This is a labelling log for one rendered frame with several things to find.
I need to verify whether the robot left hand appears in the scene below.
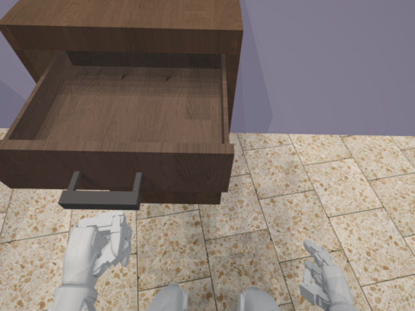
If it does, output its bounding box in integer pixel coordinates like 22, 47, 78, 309
62, 211, 132, 287

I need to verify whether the robot thigh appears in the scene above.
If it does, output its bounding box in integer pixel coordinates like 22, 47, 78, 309
147, 286, 188, 311
237, 290, 281, 311

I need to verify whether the left robot forearm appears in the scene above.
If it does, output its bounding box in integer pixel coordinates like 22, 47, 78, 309
47, 284, 98, 311

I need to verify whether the robot right hand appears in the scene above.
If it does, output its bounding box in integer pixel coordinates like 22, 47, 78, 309
300, 239, 354, 311

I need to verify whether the handle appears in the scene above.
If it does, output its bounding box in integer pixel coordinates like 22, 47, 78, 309
58, 171, 143, 211

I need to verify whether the drawer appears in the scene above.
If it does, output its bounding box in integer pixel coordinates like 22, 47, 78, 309
0, 51, 235, 192

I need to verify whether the right robot thigh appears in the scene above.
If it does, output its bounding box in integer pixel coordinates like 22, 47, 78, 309
237, 290, 281, 311

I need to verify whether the left robot thigh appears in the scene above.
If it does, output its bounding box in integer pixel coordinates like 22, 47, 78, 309
147, 286, 188, 311

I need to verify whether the cabinet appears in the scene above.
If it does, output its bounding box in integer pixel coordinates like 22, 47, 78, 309
0, 0, 243, 205

